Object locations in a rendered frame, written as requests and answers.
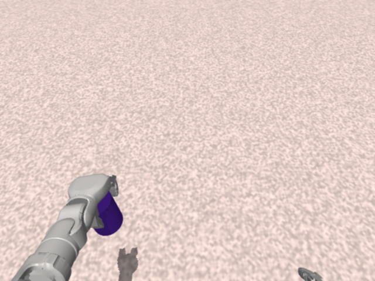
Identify left robot hand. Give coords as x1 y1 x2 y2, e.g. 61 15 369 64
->
68 174 118 229

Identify can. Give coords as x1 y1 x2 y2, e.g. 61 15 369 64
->
93 192 123 236

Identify left robot arm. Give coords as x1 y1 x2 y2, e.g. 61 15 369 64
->
11 194 97 281

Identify right robot hand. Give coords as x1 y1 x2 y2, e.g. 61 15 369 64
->
298 268 323 281

